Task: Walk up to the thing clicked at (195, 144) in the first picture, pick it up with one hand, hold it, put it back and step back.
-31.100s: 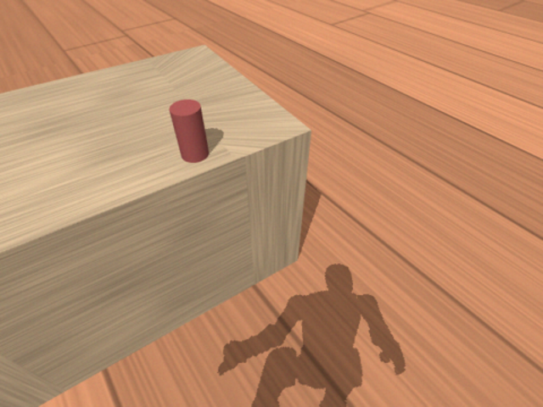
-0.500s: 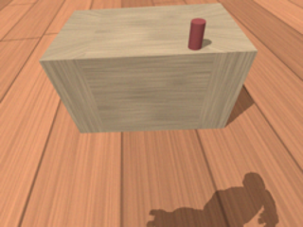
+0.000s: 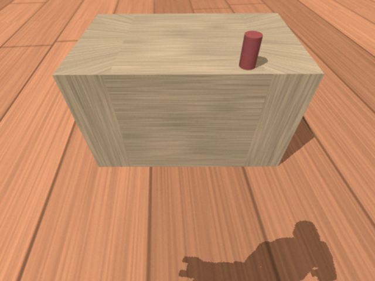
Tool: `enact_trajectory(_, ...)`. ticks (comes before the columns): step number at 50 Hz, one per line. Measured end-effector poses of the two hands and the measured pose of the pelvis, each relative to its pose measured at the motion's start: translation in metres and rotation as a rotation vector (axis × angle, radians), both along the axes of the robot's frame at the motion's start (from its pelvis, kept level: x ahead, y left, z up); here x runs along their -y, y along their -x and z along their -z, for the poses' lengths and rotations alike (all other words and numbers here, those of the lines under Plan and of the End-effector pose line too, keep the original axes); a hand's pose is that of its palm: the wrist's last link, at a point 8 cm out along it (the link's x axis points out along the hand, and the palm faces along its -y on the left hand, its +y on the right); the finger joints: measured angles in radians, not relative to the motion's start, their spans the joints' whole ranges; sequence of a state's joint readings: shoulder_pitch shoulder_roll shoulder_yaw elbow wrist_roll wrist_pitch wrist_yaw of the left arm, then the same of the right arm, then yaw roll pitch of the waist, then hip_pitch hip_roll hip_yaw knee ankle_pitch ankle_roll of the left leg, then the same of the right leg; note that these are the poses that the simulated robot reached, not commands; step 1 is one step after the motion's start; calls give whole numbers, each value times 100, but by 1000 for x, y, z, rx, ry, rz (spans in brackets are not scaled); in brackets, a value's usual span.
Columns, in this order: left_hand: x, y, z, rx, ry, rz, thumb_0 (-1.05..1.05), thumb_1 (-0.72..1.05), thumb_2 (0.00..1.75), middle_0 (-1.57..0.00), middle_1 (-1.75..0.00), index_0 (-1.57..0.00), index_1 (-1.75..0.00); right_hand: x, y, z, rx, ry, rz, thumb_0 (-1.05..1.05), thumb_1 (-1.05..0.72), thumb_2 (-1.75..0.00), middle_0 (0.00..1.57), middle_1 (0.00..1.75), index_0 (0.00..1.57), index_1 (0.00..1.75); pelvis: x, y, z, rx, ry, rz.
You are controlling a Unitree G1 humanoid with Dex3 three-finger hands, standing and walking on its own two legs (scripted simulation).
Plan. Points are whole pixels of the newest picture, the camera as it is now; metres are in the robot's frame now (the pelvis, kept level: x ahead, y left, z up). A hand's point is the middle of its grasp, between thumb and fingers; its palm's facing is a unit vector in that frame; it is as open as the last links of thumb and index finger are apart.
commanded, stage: step back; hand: right
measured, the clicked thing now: (250, 51) +1.01 -0.25 +0.01
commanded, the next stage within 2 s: stand in 0.36 s
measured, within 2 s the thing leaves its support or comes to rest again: neither
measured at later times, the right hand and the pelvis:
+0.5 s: hand out of the picture +0.14 -0.24 -0.13, palm faces +0.01 +0.94 -0.33, open 7.4 cm; pelvis +0.02 +0.01 +0.02, yaw -2 degrees
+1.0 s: hand out of the picture +0.07 -0.25 -0.14, palm faces +0.01 +0.94 -0.33, open 7.4 cm; pelvis +0.01 +0.00 +0.02, yaw -2 degrees
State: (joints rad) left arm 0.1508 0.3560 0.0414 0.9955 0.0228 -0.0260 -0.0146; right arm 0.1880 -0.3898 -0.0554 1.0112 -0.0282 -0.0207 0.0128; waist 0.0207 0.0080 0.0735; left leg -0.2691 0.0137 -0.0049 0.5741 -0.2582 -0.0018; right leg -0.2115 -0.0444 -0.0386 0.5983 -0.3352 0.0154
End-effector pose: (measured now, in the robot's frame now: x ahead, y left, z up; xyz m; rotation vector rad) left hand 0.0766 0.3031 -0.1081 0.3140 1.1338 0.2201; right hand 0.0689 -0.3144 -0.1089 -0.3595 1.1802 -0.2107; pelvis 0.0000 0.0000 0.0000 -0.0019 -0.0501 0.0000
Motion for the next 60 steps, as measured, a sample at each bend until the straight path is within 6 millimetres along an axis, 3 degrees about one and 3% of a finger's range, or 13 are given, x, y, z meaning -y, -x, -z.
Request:
enact_trajectory(11,-9,-15,7,-72,18,-6,1,91,90,-21,-30,-20,-30,-27,-38,-8,18,-28,5,0,-90,-90,20,30,20,30,-6,-20,-7,-14,9,27)
enact_trajectory(17,-7,-26,3,-68,13,0,1,91,90,-21,-30,-20,-30,-32,-60,-10,54,-45,7,0,-90,-90,20,30,20,30,-8,-24,-10,-15,7,35)
enact_trajectory(22,-3,-33,-2,-60,16,10,1,91,90,-21,-30,-20,-30,-33,-67,-13,74,-55,10,0,-90,-90,20,30,20,30,-9,-24,-13,-8,4,34)
enact_trajectory(31,4,-33,-7,-59,27,26,1,91,90,-21,-30,-20,-30,-27,-48,-15,44,-55,27,0,-90,-90,20,30,20,30,-7,-19,-18,-1,0,32)
enact_trajectory(46,6,-6,-6,-117,23,19,1,91,90,-21,-30,-20,-30,-17,2,-8,-59,-53,65,0,-90,-90,20,30,20,30,-2,-10,-20,-5,1,28)
enact_trajectory(60,7,-4,-6,-122,21,17,1,91,90,-21,-30,-20,-30,-18,2,-7,-64,-56,57,0,-90,-90,20,30,20,30,-1,-11,-20,-9,2,28)
